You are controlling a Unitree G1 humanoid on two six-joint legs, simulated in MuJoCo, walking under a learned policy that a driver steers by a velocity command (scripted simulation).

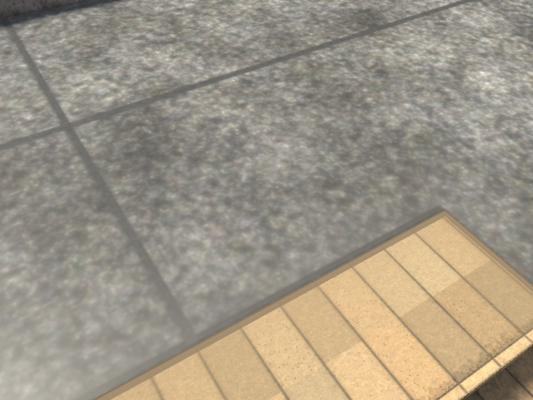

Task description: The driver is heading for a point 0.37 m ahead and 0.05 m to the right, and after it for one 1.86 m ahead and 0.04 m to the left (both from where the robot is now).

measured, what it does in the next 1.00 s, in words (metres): climbs: right foot 0.15 m higher, then left foot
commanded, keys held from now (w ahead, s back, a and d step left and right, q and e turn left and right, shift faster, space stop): w+e+shift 0.14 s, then e+shift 0.08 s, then q+shift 0.60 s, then shift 0.04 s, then e+shift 0.14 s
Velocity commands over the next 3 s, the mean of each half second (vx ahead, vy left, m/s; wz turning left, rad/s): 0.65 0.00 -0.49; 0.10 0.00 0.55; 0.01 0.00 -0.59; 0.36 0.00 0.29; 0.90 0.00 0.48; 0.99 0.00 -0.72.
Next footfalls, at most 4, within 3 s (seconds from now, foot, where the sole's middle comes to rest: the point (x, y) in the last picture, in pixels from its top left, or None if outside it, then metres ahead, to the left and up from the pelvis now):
0.26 right None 0.45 -0.05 -0.57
0.56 left None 0.34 0.17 -0.57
0.90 right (300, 395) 0.48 -0.05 -0.57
1.28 left None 0.35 0.16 -0.57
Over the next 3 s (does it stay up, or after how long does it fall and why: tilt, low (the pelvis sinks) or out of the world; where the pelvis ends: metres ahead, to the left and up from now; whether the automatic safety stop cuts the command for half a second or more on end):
stays up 1.04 0.19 0.19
